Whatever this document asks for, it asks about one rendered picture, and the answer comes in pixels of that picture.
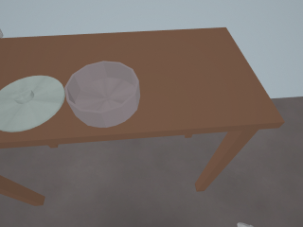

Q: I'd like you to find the pot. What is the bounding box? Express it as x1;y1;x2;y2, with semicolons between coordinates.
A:
64;61;140;128

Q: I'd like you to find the lid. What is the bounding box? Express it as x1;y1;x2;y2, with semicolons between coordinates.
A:
0;75;65;132

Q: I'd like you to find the table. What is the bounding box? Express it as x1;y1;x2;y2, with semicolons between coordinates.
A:
0;27;285;206

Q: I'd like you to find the knob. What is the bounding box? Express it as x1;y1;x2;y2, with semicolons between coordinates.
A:
11;87;34;104

